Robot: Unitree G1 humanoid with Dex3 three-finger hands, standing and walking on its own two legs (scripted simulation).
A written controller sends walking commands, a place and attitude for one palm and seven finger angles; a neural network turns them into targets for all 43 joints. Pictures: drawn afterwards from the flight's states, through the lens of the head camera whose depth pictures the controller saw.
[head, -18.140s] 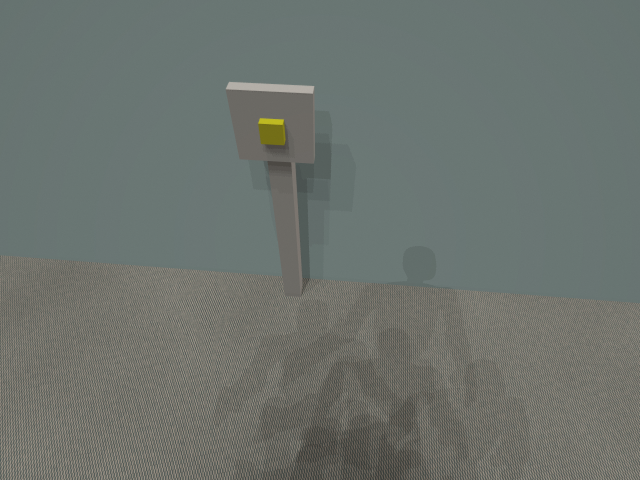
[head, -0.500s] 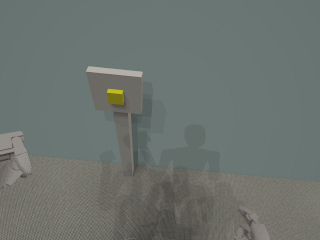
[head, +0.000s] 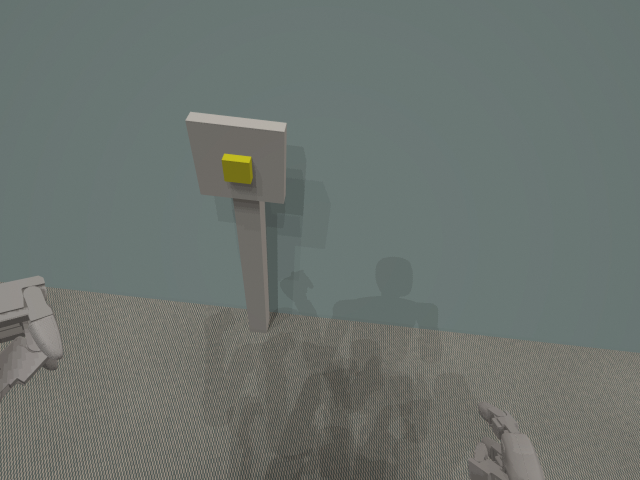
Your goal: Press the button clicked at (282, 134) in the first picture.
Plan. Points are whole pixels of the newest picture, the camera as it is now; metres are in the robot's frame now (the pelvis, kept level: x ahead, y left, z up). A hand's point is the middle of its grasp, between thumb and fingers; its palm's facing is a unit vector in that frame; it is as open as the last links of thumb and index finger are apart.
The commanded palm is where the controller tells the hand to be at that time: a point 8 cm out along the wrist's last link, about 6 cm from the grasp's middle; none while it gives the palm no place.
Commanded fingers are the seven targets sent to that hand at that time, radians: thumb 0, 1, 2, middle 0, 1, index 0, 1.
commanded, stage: stop stepping back and stand still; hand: left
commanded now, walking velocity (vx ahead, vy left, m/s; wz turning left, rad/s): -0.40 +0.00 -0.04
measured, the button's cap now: (238, 168) +0.66 +0.20 -0.02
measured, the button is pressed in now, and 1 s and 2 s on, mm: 0 0 0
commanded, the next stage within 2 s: let the arm hang, fingers relaxed in 0.82 s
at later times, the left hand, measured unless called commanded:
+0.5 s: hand out of the picture +0.10 +0.26 +0.15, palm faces +0.39 -0.85 -0.36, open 3.1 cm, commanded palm +0.04 +0.29 +0.18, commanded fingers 0.00 0.90 0.90 -1.30 -1.50 -1.30 -1.50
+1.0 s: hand (39, 477) +0.11 +0.26 +0.06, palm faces +0.25 -0.87 -0.42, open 3.0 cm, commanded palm none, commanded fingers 0.00 0.90 0.90 -1.12 -1.30 -1.12 -1.30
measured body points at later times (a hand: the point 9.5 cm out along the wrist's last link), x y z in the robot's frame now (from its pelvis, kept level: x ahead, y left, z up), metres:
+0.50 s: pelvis -0.10 +0.02 +0.00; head -0.14 +0.04 +0.44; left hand +0.07 +0.31 +0.17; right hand +0.02 -0.24 -0.08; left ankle -0.06 +0.12 -0.74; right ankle -0.06 -0.10 -0.73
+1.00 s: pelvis -0.10 +0.02 -0.01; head -0.11 +0.02 +0.44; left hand +0.10 +0.31 +0.08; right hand +0.05 -0.23 -0.11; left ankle -0.08 +0.12 -0.74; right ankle -0.11 -0.09 -0.73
